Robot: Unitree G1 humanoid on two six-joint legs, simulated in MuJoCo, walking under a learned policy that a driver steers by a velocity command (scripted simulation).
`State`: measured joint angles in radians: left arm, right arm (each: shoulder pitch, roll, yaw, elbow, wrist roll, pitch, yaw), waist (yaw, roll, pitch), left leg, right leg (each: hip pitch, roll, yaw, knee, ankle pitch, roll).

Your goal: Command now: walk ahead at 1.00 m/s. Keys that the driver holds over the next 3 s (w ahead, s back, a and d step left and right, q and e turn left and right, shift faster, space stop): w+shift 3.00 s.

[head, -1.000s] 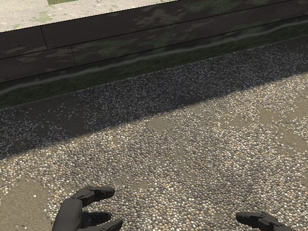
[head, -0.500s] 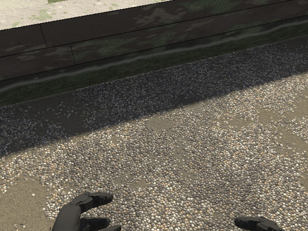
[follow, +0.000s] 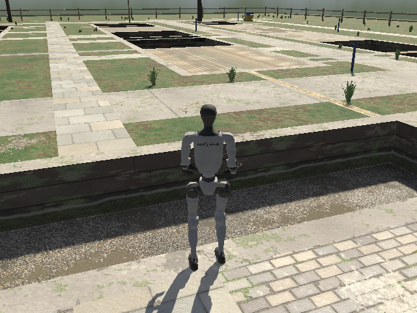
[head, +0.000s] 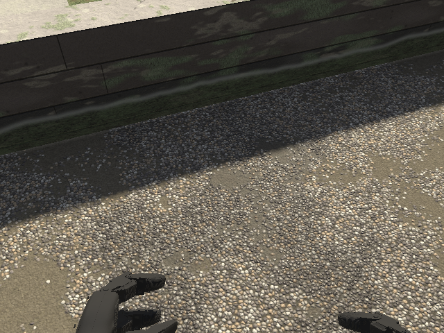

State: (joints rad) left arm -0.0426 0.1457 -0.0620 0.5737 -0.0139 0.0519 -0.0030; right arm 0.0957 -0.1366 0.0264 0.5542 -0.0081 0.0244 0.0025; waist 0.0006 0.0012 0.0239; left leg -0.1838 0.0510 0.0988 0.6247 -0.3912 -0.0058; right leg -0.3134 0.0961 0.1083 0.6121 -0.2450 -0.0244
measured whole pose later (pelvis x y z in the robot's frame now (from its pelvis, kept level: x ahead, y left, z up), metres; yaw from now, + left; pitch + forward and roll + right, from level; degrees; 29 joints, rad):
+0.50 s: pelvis +0.00 +0.00 +0.00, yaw +0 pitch -3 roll +0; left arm -0.04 0.15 -0.06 0.57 -0.01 0.05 0.00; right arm 0.10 -0.13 0.03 0.55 -0.01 0.02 0.00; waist 0.00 0.00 0.02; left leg -0.18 0.05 0.10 0.63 -0.39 -0.01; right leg -0.32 0.09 0.10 0.61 -0.25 -0.03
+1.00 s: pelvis +0.00 +0.00 +0.00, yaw +0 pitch -3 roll +0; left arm -0.04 0.14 -0.06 0.57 -0.01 0.05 0.00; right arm 0.10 -0.13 0.03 0.56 -0.01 0.02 0.00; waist 0.00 0.00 0.02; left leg -0.18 0.06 0.10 0.63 -0.40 -0.01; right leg -0.32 0.09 0.09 0.61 -0.25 -0.03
